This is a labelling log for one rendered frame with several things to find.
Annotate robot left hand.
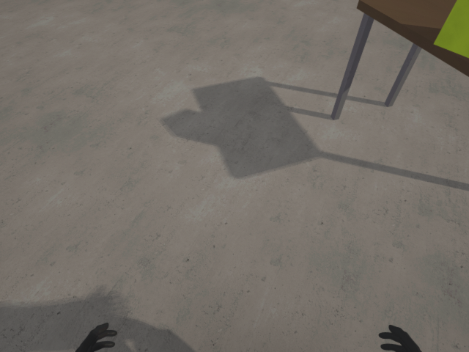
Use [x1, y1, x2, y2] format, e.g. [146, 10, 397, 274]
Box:
[75, 323, 117, 352]

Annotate carton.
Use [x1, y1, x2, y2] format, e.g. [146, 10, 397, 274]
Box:
[434, 0, 469, 58]

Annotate robot right hand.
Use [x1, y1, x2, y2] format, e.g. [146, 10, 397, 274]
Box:
[379, 325, 422, 352]

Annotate table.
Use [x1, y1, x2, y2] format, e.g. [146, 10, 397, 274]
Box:
[330, 0, 469, 120]

